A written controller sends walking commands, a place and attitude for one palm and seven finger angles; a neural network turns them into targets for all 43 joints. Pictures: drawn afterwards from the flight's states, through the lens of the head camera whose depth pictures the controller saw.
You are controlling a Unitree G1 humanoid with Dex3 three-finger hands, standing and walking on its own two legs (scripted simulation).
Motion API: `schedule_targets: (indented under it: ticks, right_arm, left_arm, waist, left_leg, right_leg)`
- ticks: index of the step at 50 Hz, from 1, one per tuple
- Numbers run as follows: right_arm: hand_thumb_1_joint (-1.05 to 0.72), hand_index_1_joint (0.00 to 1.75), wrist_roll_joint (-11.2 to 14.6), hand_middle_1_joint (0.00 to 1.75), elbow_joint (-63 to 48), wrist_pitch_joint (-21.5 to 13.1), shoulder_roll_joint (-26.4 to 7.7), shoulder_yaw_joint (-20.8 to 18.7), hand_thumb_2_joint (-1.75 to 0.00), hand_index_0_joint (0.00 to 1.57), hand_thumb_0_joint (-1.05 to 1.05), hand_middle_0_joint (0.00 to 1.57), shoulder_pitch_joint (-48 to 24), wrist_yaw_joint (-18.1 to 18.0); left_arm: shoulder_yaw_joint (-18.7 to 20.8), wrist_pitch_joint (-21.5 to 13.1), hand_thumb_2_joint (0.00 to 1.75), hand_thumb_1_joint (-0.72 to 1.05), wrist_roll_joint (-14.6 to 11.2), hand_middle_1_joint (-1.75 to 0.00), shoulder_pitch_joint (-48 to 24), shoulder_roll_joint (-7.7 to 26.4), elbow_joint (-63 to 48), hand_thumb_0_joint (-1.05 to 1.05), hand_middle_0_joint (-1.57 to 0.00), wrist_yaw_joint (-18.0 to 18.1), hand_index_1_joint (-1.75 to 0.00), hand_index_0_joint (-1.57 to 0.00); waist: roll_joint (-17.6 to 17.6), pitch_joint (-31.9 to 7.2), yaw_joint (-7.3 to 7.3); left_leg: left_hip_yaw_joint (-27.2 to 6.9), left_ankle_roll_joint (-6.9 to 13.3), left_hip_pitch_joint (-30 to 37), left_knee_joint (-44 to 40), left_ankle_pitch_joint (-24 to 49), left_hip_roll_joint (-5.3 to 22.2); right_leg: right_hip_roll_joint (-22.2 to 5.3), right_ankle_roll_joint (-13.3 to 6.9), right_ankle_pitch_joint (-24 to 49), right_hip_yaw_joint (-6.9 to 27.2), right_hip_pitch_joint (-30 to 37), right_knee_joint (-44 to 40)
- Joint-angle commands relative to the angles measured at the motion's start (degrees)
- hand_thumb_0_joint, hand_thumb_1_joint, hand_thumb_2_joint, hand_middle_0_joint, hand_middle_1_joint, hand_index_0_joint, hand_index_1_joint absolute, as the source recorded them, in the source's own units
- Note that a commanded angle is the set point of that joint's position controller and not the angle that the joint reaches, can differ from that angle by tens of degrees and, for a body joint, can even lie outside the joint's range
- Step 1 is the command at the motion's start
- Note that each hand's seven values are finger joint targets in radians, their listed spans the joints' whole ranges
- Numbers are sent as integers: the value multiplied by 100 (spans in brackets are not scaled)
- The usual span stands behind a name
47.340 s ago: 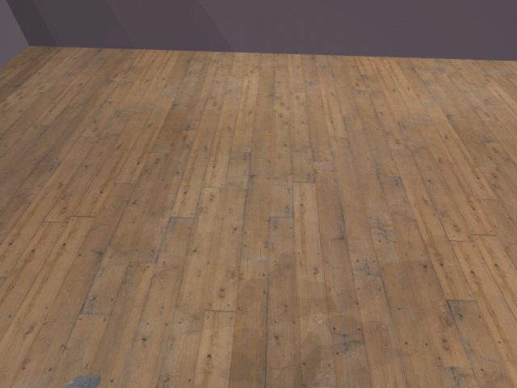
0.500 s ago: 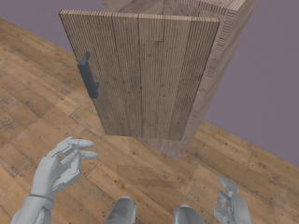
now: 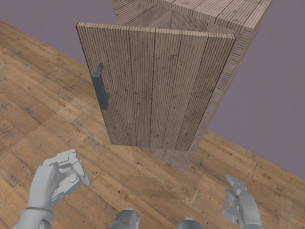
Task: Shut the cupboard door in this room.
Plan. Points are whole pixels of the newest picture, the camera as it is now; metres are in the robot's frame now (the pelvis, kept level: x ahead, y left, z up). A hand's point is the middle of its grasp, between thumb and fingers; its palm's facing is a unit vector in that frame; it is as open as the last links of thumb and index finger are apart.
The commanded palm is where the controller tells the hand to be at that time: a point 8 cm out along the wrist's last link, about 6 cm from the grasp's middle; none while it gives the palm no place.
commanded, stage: raise the hand and make a fist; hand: left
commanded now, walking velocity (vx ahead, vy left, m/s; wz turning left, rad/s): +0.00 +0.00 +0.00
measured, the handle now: (102, 87) +0.48 +0.20 +0.07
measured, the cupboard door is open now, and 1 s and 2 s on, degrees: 29 29 29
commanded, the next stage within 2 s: bring the fist close to the handle in 0.72 s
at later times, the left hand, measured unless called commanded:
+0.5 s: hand (82, 170) +0.23 +0.18 +0.08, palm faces +0.00 -1.00 -0.04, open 3.1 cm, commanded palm +0.21 +0.23 +0.08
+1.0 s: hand (87, 165) +0.24 +0.17 +0.08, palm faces +0.00 -1.00 -0.04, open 3.1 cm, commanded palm +0.24 +0.22 +0.08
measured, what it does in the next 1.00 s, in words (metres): stands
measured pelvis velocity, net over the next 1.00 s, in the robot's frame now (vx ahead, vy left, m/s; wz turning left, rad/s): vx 0.00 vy -0.02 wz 0.01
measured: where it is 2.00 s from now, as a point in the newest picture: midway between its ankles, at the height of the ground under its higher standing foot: outside the picture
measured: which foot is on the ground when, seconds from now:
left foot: down 0.00-1.00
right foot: down 0.00-1.00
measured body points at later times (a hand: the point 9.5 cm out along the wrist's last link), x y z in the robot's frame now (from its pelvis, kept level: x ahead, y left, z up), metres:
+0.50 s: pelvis +0.01 -0.01 +0.01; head +0.05 -0.01 +0.46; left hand +0.22 +0.23 +0.08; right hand +0.17 -0.25 -0.06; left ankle +0.04 +0.10 -0.65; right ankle +0.02 -0.13 -0.65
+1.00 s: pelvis +0.00 -0.02 +0.01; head +0.05 -0.02 +0.45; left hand +0.24 +0.23 +0.08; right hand +0.19 -0.25 -0.07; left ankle +0.04 +0.10 -0.65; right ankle +0.02 -0.14 -0.65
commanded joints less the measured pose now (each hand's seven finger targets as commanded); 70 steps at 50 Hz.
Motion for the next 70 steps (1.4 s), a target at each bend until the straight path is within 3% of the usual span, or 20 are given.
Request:
schedule_targets:
  ticks: [1, 9, 13, 15, 18, 25, 29, 34, 37, 41, 43, 45, 49, 51, 58, 62, 64, 65, 68, 70]
  right_arm:
    - [-90, 30, 50, 30, -866, -208, -787, -322, -90, 20, 0, 20, -20, -77]
    - [-90, 30, 46, 30, -880, -217, -782, -252, -90, 20, 0, 20, -28, -74]
    - [-90, 30, 58, 30, -841, -240, -808, -258, -90, 20, 0, 20, -5, -88]
    - [-90, 30, 68, 30, -825, -263, -802, -263, -90, 20, 0, 20, -4, -86]
    - [-90, 30, 62, 30, -793, -267, -820, -276, -90, 20, 0, 20, -8, -102]
    - [-90, 30, 62, 30, -758, -292, -798, -312, -90, 20, 0, 20, -12, -79]
    - [-90, 30, 73, 30, -756, -268, -799, -316, -90, 20, 0, 20, -43, -83]
    - [-90, 30, 65, 30, -748, -243, -792, -318, -90, 20, 0, 20, -26, -85]
    - [-90, 30, 86, 30, -747, -224, -781, -308, -90, 20, 0, 20, -24, -83]
    - [-90, 30, 77, 30, -750, -219, -783, -305, -90, 20, 0, 20, -26, -101]
    - [-90, 30, 67, 30, -660, -203, -814, -294, -90, 20, 0, 20, 0, -132]
    - [-90, 30, 80, 30, -633, -242, -809, -267, -90, 20, 0, 20, -27, -131]
    - [-90, 30, 96, 30, -562, -286, -838, -260, -90, 20, 0, 20, -60, -157]
    - [-90, 30, 102, 30, -536, -269, -853, -256, -90, 20, 0, 20, -21, -160]
    - [-90, 30, 81, 30, -486, -170, -871, -256, -90, 20, 0, 20, 8, -110]
    - [-90, 30, 84, 30, -363, -99, -879, -266, -90, 20, 0, 20, 17, -75]
    - [-90, 30, 74, 30, -350, -64, -888, -275, -90, 20, 0, 20, 20, -67]
    - [-90, 30, 77, 30, -326, -53, -890, -273, -90, 20, 0, 20, 37, -60]
    - [-90, 30, 65, 30, -246, -20, -923, -298, -90, 20, 0, 20, 102, -61]
    - [-90, 30, 74, 30, -195, 7, -907, -291, -90, 20, 0, 20, 114, -49]
  left_arm:
    - [343, -248, 90, 90, -68, -150, -341, 575, -1136, 0, -130, -79, -150, -130]
    - [489, -192, 90, 90, -144, -150, -550, 722, -1065, 0, -130, -151, -150, -130]
    - [607, -150, 90, 90, -194, -150, -595, 815, -968, 0, -130, -172, -150, -130]
    - [600, -147, 90, 90, -233, -150, -629, 779, -985, 0, -130, -195, -150, -130]
    - [654, -134, 90, 90, -287, -150, -591, 779, -736, 0, -130, -231, -150, -130]
    - [667, -301, 90, 90, -288, -150, -605, 786, -788, 0, -130, -241, -150, -130]
    - [605, -372, 90, 90, -280, -150, -639, 751, -756, 0, -130, -217, -150, -130]
    - [652, -402, 90, 90, -274, -150, -650, 797, -805, 0, -130, -218, -150, -130]
    - [577, -373, 90, 90, -295, -150, -644, 685, -692, 0, -130, -240, -150, -130]
    - [604, -359, 90, 90, -313, -150, -718, 727, -686, 0, -130, -296, -150, -130]
    - [758, -373, 90, 90, -296, -150, -1113, 928, -590, 0, -130, -297, -150, -130]
    - [560, -388, 90, 90, -287, -150, -1597, 761, -483, 0, -130, -315, -150, -130]
    - [546, -307, 90, 90, -258, -150, -2079, 806, -310, 0, -130, -327, -150, -130]
    - [509, -198, 90, 90, -229, -150, -2247, 792, -109, 0, -130, -312, -150, -130]
    - [636, -15, 90, 90, -136, -150, -2630, 861, 353, 0, -130, -109, -150, -130]
    - [610, -89, 90, 90, -36, -150, -3322, 818, 794, 0, -130, 2, -150, -130]
    - [637, -149, 90, 90, -2, -150, -3507, 850, 910, 0, -130, 41, -150, -130]
    - [501, -175, 90, 90, 22, -150, -3738, 742, 972, 0, -130, 37, -150, -130]
    - [621, -231, 90, 90, 71, -150, -4060, 898, 1197, 0, -130, 66, -150, -130]
    - [456, -247, 90, 90, 111, -150, -4406, 756, 1326, 0, -130, 63, -150, -130]
  waist:
    - [269, -950, -118]
    - [376, -940, -101]
    - [178, -934, -104]
    - [254, -972, -95]
    - [-44, -886, -87]
    - [114, -1015, -43]
    - [61, -846, -93]
    - [51, -1056, -77]
    - [73, -842, -105]
    - [-78, -930, -117]
    - [-115, -863, -172]
    - [-33, -803, -252]
    - [165, -1068, -203]
    - [74, -1084, -234]
    - [44, -1240, -124]
    - [-15, -1037, -217]
    - [9, -1167, -190]
    - [-19, -1185, -258]
    - [54, -1380, -228]
    - [147, -1451, -282]
  left_leg:
    - [-300, -92, 1201, -1436, 1066, -85]
    - [-250, -78, 1256, -1482, 1133, -111]
    - [-236, -62, 1238, -1496, 1185, -114]
    - [-179, -65, 1259, -1492, 1240, -138]
    - [-153, -42, 1112, -1452, 1228, -149]
    - [-61, -45, 1120, -1389, 1369, -168]
    - [-22, -29, 1007, -1335, 1184, -170]
    - [-20, -14, 1037, -1294, 1314, -179]
    - [-24, -34, 1030, -1338, 1192, -172]
    - [-15, -13, 981, -1259, 1223, -175]
    - [-30, -6, 881, -1180, 1182, -154]
    - [-55, -16, 898, -1193, 1028, -155]
    - [-78, -8, 1025, -1263, 990, -154]
    - [-72, -5, 1056, -1299, 1016, -153]
    - [-82, -22, 1255, -1483, 1366, -142]
    - [-63, -46, 1199, -1533, 1137, -129]
    - [-44, -33, 1228, -1544, 1159, -135]
    - [-40, -28, 1270, -1540, 1192, -130]
    - [-39, -28, 1350, -1523, 1325, -121]
    - [-45, -40, 1444, -1544, 1406, -111]
  right_leg:
    - [321, -253, 896, -81, 379, -866]
    - [324, -266, 959, -27, 613, -1012]
    - [331, -257, 1003, 6, 744, -1098]
    - [299, -243, 1072, 48, 825, -1142]
    - [303, -227, 1038, 104, 895, -1211]
    - [235, -219, 1185, 205, 985, -1187]
    - [227, -199, 944, 300, 877, -1268]
    - [215, -192, 1129, 328, 1014, -1229]
    - [233, -196, 999, 272, 873, -1257]
    - [210, -172, 1040, 366, 946, -1292]
    - [240, -181, 961, 370, 829, -1252]
    - [225, -179, 797, 355, 677, -1249]
    - [225, -205, 734, 343, 724, -1234]
    - [223, -187, 818, 326, 751, -1268]
    - [239, -211, 1292, 222, 976, -1219]
    - [219, -197, 1078, 218, 780, -1267]
    - [212, -207, 1092, 250, 861, -1274]
    - [208, -200, 1153, 240, 833, -1270]
    - [223, -212, 1304, 258, 892, -1223]
    - [213, -213, 1412, 224, 836, -1190]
